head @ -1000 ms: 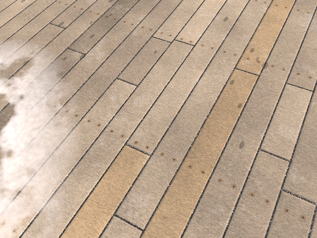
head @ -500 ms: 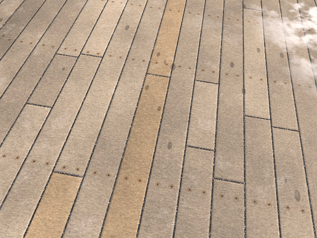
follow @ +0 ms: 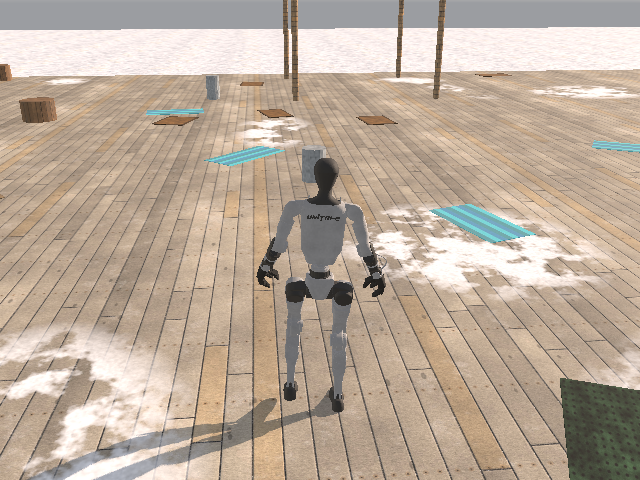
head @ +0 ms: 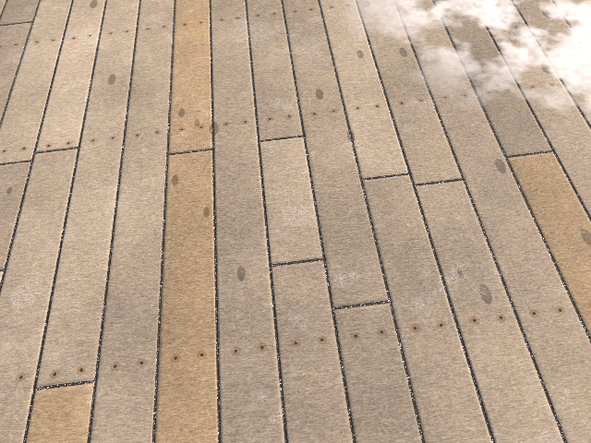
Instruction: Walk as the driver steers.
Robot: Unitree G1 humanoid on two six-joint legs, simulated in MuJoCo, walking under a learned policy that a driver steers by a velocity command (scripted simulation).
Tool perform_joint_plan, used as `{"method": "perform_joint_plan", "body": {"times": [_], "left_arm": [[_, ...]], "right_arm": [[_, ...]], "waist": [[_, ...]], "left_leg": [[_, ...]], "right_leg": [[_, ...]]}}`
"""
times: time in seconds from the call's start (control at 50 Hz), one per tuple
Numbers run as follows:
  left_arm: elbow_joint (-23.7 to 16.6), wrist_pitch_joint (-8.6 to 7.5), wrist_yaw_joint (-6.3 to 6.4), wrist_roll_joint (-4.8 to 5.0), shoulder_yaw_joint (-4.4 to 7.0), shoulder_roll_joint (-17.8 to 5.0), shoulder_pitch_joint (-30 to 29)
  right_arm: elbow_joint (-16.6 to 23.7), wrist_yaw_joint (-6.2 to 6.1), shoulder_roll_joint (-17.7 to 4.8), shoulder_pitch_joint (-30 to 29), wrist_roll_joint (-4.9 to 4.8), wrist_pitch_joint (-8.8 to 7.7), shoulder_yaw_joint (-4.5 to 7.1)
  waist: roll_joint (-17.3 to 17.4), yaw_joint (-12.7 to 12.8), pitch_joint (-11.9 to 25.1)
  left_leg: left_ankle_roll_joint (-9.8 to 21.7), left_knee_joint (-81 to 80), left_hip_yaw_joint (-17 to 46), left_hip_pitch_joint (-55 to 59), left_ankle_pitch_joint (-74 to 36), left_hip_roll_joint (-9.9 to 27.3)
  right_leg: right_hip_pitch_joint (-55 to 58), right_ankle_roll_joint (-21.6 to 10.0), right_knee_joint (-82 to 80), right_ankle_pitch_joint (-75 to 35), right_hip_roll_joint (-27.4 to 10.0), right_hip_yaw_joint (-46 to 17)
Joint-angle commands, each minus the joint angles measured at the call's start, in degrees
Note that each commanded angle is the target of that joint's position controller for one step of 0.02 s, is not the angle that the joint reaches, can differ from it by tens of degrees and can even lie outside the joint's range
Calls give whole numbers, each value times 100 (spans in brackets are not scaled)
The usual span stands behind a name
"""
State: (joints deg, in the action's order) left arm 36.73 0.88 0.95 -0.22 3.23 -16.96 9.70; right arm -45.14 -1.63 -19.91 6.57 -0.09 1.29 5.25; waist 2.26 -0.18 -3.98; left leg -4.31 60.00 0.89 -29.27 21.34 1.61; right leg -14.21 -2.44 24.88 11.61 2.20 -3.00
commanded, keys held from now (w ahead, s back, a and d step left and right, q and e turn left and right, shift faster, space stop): no key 0.26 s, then w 0.46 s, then no key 0.28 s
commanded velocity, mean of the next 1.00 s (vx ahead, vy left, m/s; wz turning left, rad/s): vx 0.20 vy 0.00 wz -0.07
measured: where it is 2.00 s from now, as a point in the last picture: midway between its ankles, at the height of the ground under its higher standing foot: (344, 412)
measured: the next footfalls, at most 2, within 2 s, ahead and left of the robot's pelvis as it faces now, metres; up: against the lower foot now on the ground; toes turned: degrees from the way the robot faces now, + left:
left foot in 0.20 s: +0.06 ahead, +0.15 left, +0.00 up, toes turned -2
left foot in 0.92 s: +0.42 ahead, +0.12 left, +0.00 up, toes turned -2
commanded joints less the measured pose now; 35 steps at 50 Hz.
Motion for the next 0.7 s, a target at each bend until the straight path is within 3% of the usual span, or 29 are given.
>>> {"method": "perform_joint_plan", "body": {"times": [0.02,0.12,0.16,0.18,0.2,0.22,0.24,0.26,0.28,0.32,0.38,0.4,0.44,0.48,0.5,0.52,0.54,0.56,0.58,0.62,0.68,0.7], "left_arm": [[-310,-85,59,-15,192,-818,-168],[-120,-48,-35,-44,155,-849,-207],[-39,-45,-61,4,85,-720,-340],[30,-51,-67,36,33,-607,-338],[114,-96,-69,-16,-25,-457,-137],[139,-147,-84,-131,-40,-410,97],[187,-150,-81,-127,-47,-297,316],[263,-128,-63,-158,-21,-518,70],[269,-98,-44,-109,21,-605,-116],[251,-18,-7,-33,23,-534,-148],[194,-182,-40,94,26,-348,-172],[183,-269,-63,118,39,-344,-242],[239,-398,-130,157,51,-273,-92],[592,-472,-181,138,107,-270,536],[774,-472,-182,100,169,-376,944],[864,-491,-147,87,269,-731,1480],[848,-531,-206,80,382,-1220,1791],[829,-603,-200,43,286,-928,1740],[790,-664,-179,51,219,-723,1627],[764,-662,-165,47,174,-651,1494],[779,-570,-131,55,82,-464,1484],[785,-539,-101,77,92,-528,1495]], "right_arm": [[351,4,-291,-66,5,-52,19],[365,60,-334,-82,-25,-87,-14],[309,87,-253,86,-16,-134,-37],[257,111,-184,228,31,-173,-69],[248,108,-294,303,115,-211,-75],[293,76,-699,342,153,-222,-16],[193,103,-646,61,111,-225,-39],[301,149,-299,-138,81,-245,-118],[245,154,-244,-46,97,-260,-140],[146,126,-475,188,31,-289,-92],[6,44,-672,728,-51,-329,-50],[3,16,-707,781,-73,-339,-36],[68,13,-727,603,-109,-342,-33],[208,54,-611,165,-174,-304,-62],[268,67,-411,69,-135,-326,-119],[431,100,3,-100,-92,-389,-247],[685,87,-8,-238,-142,-509,-259],[685,92,-318,-262,-220,-594,-156],[613,140,-354,-80,-266,-661,-133],[571,212,-234,-162,-157,-739,-144],[629,394,-31,-364,-110,-709,-201],[685,429,74,-510,-83,-698,-240]], "waist": [[-993,49,820],[-1051,180,574],[-951,23,560],[-825,-121,567],[-596,-84,701],[76,170,847],[725,465,895],[505,250,731],[392,105,735],[524,1,453],[919,-113,-161],[893,-161,-313],[808,-18,-301],[637,342,-109],[354,481,85],[-669,618,231],[-1872,712,221],[-1472,645,27],[-1067,493,-17],[-517,413,23],[-761,384,11],[-681,403,6]], "left_leg": [[-55,-801,167,134,-214,138],[19,-1995,61,933,-27,72],[111,-2855,-8,1385,-454,20],[191,-3695,-28,1851,-1242,12],[296,-3946,296,2391,-2090,272],[556,-3756,788,2699,-3280,847],[981,-3693,892,2078,-2550,966],[934,-3808,770,1774,-1710,727],[767,-3850,574,1794,-849,511],[832,-4017,720,1671,840,463],[1487,-4798,2131,1711,2446,1458],[1629,-4916,2402,1626,2364,1654],[1550,-4908,2139,1521,1883,1581],[1228,-4540,1245,802,1122,1015],[1058,-3982,851,522,678,743],[694,-2544,114,-160,243,146],[503,-1096,-212,-1062,589,-334],[561,8,250,-1775,1175,-130],[709,457,444,-2126,790,77],[826,343,340,-2374,-58,368],[625,-524,22,-1811,-761,424],[528,-939,-99,-1616,-993,362]], "right_leg": [[759,-1029,-615,-1748,-1338,-1096],[305,-1084,-573,-1009,-1350,-1375],[213,-956,-392,-1002,-1254,-1416],[82,-769,-300,-956,-1134,-1353],[-84,-481,-205,-725,-937,-1279],[-249,-188,198,-200,-524,-888],[162,58,47,360,-214,-455],[379,173,11,211,-238,-445],[321,115,128,437,-147,-361],[-142,6,530,1461,68,-111],[-1133,-11,1453,1544,32,363],[-1234,-37,1613,1490,-120,294],[-949,-155,1253,1594,-250,319],[595,-225,206,558,-33,585],[1187,-233,129,371,-117,366],[1730,-592,-579,1338,-974,-1142],[2113,-1330,-1374,1842,-2026,-3195],[2223,-1640,-1451,1670,-2355,-3650],[2428,-1511,-1331,1414,-2228,-3210],[2541,-1189,-1391,689,-1939,-2399],[2079,-956,-1588,-840,-1516,-1260],[1914,-929,-1624,-1005,-1410,-982]]}}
